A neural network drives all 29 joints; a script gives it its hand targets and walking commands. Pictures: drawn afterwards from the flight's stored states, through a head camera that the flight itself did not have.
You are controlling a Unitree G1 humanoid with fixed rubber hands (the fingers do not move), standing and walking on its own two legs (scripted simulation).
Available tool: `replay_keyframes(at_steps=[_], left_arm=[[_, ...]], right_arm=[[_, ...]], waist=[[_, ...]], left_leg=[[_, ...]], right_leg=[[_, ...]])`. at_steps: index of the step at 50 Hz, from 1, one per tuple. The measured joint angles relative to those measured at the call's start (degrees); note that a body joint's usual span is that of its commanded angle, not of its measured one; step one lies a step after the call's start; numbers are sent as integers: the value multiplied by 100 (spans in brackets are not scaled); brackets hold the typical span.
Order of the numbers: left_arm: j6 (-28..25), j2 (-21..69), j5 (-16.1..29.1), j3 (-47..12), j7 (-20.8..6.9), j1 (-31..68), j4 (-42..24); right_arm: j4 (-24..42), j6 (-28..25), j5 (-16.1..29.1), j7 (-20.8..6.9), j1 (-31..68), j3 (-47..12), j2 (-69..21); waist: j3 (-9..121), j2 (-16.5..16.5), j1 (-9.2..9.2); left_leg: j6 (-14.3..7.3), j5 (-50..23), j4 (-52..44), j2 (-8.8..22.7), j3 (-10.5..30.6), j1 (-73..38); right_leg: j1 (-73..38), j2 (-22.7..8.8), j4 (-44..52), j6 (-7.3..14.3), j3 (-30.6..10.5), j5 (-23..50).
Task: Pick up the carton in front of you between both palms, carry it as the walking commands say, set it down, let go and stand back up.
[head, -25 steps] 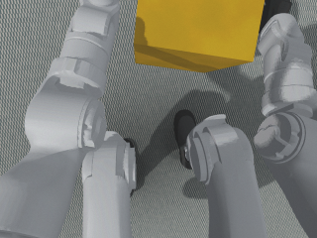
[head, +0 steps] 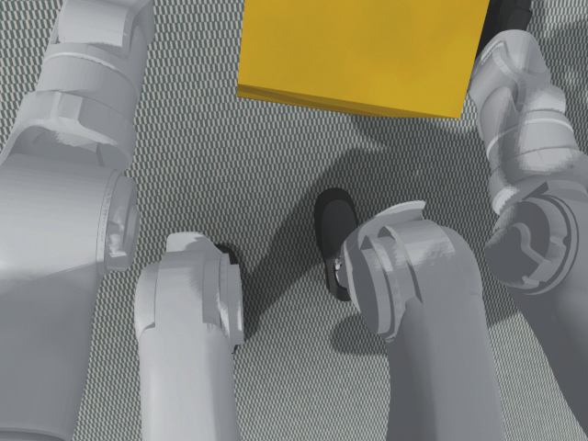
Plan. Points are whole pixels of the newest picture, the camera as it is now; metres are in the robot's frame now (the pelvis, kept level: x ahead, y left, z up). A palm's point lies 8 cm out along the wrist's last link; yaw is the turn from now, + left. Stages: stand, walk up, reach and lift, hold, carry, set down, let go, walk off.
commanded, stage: set down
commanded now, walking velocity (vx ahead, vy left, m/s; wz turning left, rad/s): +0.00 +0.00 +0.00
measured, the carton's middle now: (336, 15) +0.52 -0.11 -0.25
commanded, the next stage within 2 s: let go in 1.18 s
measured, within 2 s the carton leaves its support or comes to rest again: neither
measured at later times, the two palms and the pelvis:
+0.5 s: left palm out of the picture +0.61 +0.09 -0.06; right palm out of the picture +0.49 -0.27 -0.07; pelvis +0.00 -0.01 +0.06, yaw +0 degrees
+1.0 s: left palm out of the picture +0.61 +0.10 +0.09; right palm out of the picture +0.49 -0.28 +0.09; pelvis +0.03 -0.01 +0.18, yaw +1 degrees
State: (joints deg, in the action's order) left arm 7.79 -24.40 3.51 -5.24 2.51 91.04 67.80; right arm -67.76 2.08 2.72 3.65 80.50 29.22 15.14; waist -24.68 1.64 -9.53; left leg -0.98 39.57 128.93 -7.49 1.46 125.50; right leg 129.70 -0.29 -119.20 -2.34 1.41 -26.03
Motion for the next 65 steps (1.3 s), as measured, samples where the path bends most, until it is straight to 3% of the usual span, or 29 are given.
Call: replay_keyframes(at_steps=[4,7,16,22,30,44,60,65], left_arm=[[-6,-314,529,-438,-93,167,33],[5,-355,650,-482,-121,264,-30],[251,-302,389,-137,35,22,-660],[477,-237,176,297,-14,-175,-528],[482,-159,-110,729,-188,-410,-361],[748,-48,-290,849,-345,-1050,-1036],[635,173,-684,1304,-567,-1468,-836],[513,407,-943,1589,-510,-1863,-960]], right_arm=[[6,-86,273,55,23,-277,97],[186,-71,416,117,-7,-431,93],[1507,302,712,447,-391,-790,-208],[1933,653,560,553,-736,-851,-394],[2274,813,314,480,-1181,-734,-547],[2903,1090,292,325,-1851,-633,-641],[2927,1023,-75,79,-2323,-451,-807],[2981,907,-327,-95,-2672,-451,-883]], waist=[[33,-102,-29],[99,-131,-47],[538,-164,-59],[1102,-322,-147],[1816,-393,-173],[2455,-432,-192],[2805,-524,-193],[2862,-493,-138]], left_leg=[[-3,-70,-23,61,-7,109],[34,-100,-42,63,17,148],[63,-119,-358,232,-4,-5],[6,-196,-981,302,-94,-295],[3,-352,-1837,332,-126,-611],[37,-716,-3352,292,-9,-1436],[33,-1354,-5401,313,53,-2969],[50,-1545,-5998,325,74,-3474]], right_leg=[[70,-98,-16,86,60,3],[113,-124,-15,135,93,18],[65,41,300,172,62,157],[-194,125,851,128,-66,198],[-504,163,1620,116,-157,277],[-1410,108,3051,153,-145,473],[-2994,91,5029,159,-197,989],[-3499,89,5595,181,-207,1149]])
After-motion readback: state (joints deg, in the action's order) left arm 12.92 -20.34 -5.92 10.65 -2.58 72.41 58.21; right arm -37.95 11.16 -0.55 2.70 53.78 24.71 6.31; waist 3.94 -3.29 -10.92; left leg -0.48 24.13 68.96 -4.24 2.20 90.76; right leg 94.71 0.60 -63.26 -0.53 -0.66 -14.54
